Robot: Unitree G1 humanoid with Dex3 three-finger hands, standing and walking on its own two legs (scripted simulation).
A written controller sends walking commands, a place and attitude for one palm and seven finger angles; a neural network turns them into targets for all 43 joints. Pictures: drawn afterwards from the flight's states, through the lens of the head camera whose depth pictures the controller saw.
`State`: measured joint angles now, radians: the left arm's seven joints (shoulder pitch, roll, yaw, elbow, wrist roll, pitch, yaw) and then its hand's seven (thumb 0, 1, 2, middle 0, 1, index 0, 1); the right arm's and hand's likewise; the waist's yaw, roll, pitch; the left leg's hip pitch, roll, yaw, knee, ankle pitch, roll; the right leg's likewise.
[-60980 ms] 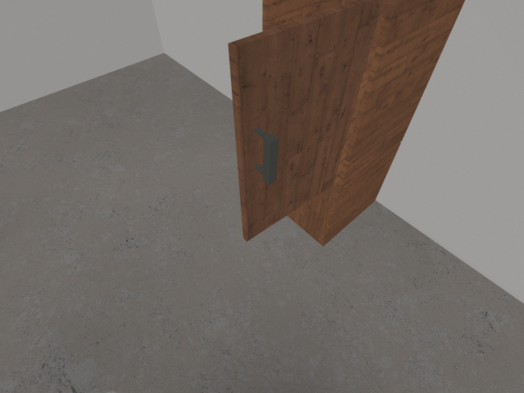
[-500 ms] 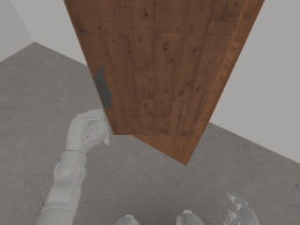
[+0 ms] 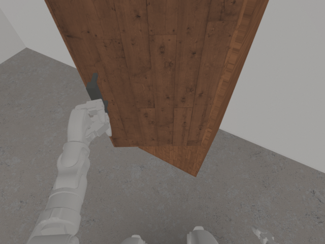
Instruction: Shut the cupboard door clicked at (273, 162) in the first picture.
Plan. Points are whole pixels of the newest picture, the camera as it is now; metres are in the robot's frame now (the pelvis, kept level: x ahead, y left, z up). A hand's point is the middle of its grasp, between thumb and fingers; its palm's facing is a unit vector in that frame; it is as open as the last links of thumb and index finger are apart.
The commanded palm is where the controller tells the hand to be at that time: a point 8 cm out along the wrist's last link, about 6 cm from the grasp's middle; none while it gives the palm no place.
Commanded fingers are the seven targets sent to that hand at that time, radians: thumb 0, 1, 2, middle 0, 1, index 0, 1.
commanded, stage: bring the fist close to the handle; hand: left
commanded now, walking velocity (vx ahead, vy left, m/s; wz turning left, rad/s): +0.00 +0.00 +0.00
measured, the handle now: (99, 96) +0.49 +0.19 +0.06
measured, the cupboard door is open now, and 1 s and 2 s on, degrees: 30 19 6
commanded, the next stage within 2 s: push the door shut along its arc in 0.18 s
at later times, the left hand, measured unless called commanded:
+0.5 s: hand (108, 119) +0.40 +0.15 +0.07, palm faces -0.03 -1.00 -0.03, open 3.1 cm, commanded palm +0.39 +0.20 +0.07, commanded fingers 0.00 0.90 0.90 -1.30 -1.50 -1.30 -1.50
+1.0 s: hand (116, 97) +0.48 +0.14 +0.07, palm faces -0.17 -0.99 -0.02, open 3.1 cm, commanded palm +0.47 +0.19 +0.07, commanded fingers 0.00 0.90 0.90 -1.30 -1.50 -1.30 -1.50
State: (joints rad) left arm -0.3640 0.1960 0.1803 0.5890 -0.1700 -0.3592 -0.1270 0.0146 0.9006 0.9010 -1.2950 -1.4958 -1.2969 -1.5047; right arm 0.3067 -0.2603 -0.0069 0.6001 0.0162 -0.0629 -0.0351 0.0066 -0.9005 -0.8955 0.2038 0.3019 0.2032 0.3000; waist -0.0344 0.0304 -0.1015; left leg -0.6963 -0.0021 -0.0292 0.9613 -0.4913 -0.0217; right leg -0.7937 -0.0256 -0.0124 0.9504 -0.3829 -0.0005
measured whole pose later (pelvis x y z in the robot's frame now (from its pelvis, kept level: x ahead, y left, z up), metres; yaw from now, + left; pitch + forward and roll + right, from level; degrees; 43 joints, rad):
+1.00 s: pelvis -0.02 +0.02 -0.02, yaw +0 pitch +19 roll -1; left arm -0.89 0.37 0.26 1.11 -0.14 -0.39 -0.28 0.02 0.90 0.90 -1.30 -1.50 -1.30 -1.50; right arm 0.35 -0.28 0.01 0.64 0.01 -0.04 -0.03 0.00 -0.90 -0.90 0.21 0.30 0.20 0.30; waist -0.14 0.03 -0.09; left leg -0.91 -0.01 -0.03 1.08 -0.51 0.00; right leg -0.98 -0.03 -0.01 1.02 -0.37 0.02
